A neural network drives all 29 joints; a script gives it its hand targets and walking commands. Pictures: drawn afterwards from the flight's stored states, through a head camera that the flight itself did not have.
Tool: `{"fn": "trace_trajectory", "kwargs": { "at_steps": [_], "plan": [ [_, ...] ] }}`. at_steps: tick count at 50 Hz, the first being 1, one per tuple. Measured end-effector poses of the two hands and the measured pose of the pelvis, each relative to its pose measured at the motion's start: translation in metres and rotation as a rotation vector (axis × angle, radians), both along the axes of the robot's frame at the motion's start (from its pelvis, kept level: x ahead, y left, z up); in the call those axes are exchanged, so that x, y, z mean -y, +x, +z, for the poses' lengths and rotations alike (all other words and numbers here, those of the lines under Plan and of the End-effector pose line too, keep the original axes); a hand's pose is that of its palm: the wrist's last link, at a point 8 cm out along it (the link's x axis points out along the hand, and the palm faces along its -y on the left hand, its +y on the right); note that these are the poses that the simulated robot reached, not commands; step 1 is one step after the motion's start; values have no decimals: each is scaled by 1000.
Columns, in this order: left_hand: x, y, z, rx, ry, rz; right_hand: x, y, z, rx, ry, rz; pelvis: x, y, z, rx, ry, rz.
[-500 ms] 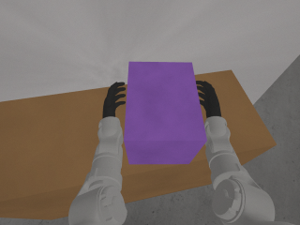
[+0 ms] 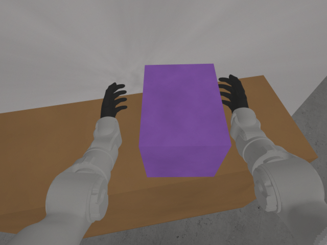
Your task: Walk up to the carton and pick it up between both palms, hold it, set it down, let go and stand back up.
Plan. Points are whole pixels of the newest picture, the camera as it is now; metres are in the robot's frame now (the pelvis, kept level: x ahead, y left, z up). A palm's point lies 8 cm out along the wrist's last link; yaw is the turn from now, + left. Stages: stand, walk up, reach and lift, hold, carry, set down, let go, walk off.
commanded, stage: set down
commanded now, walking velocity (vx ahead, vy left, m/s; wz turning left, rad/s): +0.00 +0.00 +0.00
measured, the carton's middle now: (179, 121) +0.44 +0.01 +0.02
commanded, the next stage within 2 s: none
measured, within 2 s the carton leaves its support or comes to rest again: neither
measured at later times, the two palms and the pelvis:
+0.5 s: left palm (101, 101) +0.43 +0.19 +0.10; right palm (259, 90) +0.46 -0.17 +0.12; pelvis -0.02 -0.02 +0.00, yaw +1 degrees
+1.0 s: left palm (91, 93) +0.42 +0.20 +0.14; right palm (269, 81) +0.45 -0.17 +0.16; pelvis -0.01 -0.01 +0.02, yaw +1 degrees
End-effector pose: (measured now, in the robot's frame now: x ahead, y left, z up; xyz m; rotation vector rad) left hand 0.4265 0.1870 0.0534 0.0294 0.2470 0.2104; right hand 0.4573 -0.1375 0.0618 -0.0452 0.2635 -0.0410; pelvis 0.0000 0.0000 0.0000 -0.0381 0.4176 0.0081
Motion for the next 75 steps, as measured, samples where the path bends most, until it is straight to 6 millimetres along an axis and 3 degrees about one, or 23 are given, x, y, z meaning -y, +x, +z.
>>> {"fn": "trace_trajectory", "kwargs": {
  "at_steps": [11,17,32,41,46,55,63,75],
  "plan": [
    [-3,-4,5,8,-7,-12,35,-3,14,-6,-9,-8,10,-16,-5,-29,4,7],
    [-1,-2,15,25,-15,-10,40,0,27,19,3,19,15,-23,-8,-40,16,-1],
    [-14,6,86,55,-2,-3,31,5,86,31,9,19,20,-22,4,51,23,16],
    [-12,10,108,55,5,-25,32,7,114,30,6,12,19,-17,12,113,21,20],
    [-12,1,101,37,11,-40,35,0,109,25,2,8,17,-15,16,160,23,17],
    [-19,-29,79,37,13,-31,37,-26,79,24,10,23,13,-13,21,220,24,19],
    [-15,-58,60,12,5,-40,44,-57,51,5,31,13,11,-16,22,281,27,24],
    [-5,-88,48,15,-22,-48,50,-94,42,36,28,15,11,-15,23,352,38,18]
  ]
}}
